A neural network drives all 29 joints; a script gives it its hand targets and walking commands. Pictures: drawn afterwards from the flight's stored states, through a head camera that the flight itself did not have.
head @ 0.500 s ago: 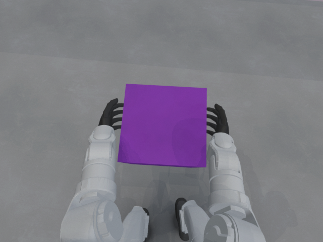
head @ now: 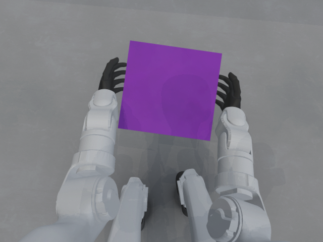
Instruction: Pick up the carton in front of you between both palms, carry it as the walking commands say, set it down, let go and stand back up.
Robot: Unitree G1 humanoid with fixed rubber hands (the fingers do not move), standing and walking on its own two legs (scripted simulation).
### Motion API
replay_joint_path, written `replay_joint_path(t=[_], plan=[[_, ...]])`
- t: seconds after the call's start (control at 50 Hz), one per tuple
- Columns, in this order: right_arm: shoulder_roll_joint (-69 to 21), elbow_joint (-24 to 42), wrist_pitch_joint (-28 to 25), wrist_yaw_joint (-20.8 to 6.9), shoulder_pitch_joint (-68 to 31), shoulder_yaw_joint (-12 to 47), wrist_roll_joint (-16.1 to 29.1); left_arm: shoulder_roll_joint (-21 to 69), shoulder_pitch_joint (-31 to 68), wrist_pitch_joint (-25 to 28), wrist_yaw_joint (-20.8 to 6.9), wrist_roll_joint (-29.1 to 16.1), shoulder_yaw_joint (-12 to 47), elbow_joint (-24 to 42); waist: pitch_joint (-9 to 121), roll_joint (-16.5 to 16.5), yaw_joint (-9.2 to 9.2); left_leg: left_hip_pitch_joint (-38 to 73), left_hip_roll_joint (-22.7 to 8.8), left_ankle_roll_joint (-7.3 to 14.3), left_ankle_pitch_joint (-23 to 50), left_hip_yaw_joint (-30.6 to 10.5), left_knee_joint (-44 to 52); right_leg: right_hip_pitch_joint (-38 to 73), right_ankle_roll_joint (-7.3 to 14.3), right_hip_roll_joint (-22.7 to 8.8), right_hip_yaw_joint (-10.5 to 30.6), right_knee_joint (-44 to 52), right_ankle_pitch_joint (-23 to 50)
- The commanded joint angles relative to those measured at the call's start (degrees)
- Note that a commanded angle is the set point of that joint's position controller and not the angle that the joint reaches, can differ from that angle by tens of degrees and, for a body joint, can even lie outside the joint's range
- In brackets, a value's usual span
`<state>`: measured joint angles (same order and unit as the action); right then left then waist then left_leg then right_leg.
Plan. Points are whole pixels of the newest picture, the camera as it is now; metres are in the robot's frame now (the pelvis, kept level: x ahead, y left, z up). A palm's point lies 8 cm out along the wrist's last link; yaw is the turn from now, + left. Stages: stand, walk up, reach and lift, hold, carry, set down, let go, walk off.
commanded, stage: set down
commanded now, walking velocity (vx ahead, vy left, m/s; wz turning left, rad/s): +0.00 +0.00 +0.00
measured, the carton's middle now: (167, 97) +0.48 -0.04 -0.18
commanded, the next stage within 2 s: none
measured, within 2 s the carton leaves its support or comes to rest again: rests again in 1.48 s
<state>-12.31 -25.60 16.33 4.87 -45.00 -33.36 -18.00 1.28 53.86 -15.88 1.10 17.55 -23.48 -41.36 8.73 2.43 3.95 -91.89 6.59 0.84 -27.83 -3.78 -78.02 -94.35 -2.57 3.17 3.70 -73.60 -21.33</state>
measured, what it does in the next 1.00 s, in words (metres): lowers itself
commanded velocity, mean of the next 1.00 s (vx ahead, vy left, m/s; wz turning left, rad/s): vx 0.00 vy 0.00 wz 0.00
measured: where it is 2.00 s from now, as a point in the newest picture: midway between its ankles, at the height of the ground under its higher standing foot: (163, 208)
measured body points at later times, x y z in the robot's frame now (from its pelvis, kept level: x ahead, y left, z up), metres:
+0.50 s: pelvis -0.03 +0.00 -0.12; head +0.30 +0.00 +0.19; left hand +0.53 +0.09 -0.25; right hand +0.45 -0.20 -0.24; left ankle +0.05 +0.10 -0.58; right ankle +0.09 -0.13 -0.58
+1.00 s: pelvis -0.03 +0.00 -0.20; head +0.35 +0.01 +0.02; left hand +0.58 +0.06 -0.39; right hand +0.48 -0.22 -0.37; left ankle +0.05 +0.10 -0.58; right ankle +0.09 -0.13 -0.58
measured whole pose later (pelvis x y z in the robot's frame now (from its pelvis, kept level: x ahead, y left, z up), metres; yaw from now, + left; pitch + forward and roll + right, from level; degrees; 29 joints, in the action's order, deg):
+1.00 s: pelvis -0.03 +0.00 -0.20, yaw +0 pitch +43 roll -4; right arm -0.8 -38.1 16.8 10.1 -76.5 -34.0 -4.7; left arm -20.7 96.7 -14.9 5.3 1.1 3.1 -68.4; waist -17.8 0.2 10.6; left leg -126.3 10.3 -0.2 -37.5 -2.8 -121.5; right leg -127.9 -5.2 4.4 1.7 -115.7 -30.8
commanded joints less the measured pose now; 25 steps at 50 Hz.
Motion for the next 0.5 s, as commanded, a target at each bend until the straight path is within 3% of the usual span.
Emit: replay_joint_path(t=[0.0, 0.2, 0.48], plan=[[-45.8, -7.1, -1.2, -15.3, -36.0, 34.0, 7.7, 52.4, 29.2, 2.2, -14.5, -8.0, 27.8, -4.7, 50.9, 3.0, 2.1, 19.1, 2.7, -2.0, 20.4, 1.1, 5.1, 28.3, 0.6, 5.4, -5.9, -2.7, 19.2], [-42.3, -5.8, -0.5, -13.1, -45.8, 33.3, 10.8, 48.9, 39.0, 2.0, -11.5, -11.4, 30.5, -5.5, 58.9, 4.7, 4.01, 14.1, 3.7, -2.2, 17.8, 2.5, -4.7, 21.3, -0.6, 5.5, -7.4, -12.7, 17.7], [-35.7, -6.4, 0.0, -10.6, -58.8, 26.6, 10.7, 39.7, 51.1, 1.8, -10.5, -12.3, 26.2, -14.4, 54.2, 5.1, 6.42, 1.3, 4.1, -1.5, 9.5, 4.6, -15.5, 15.0, -1.5, 4.2, -9.1, -22.7, 13.0]])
